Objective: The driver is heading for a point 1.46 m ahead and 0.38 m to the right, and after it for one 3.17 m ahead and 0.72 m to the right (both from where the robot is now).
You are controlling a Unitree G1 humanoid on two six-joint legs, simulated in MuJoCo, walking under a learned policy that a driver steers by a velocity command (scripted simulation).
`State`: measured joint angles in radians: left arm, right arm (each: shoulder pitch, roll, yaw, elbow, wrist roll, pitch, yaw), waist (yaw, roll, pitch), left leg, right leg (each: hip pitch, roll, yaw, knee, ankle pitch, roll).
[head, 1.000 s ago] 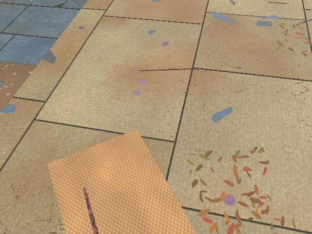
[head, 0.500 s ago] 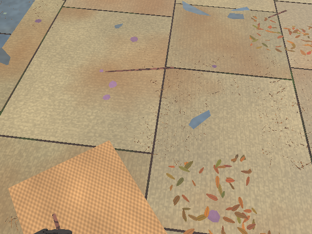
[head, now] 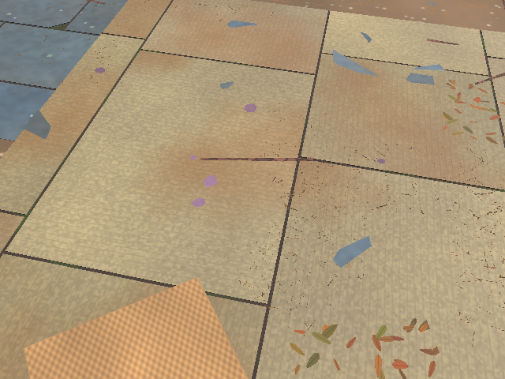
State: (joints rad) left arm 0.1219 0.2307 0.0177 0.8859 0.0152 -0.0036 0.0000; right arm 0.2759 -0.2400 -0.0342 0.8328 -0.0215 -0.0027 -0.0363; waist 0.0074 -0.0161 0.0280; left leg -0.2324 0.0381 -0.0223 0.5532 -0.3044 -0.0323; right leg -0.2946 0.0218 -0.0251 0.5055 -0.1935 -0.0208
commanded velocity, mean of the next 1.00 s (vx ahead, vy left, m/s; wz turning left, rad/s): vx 0.04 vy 0.00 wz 0.00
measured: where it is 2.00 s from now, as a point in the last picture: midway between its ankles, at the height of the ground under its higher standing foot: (265, 356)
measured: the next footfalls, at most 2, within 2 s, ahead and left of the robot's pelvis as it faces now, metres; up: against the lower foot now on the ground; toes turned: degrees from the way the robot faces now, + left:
left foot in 1.48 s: +0.48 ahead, +0.12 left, +0.00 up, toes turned +1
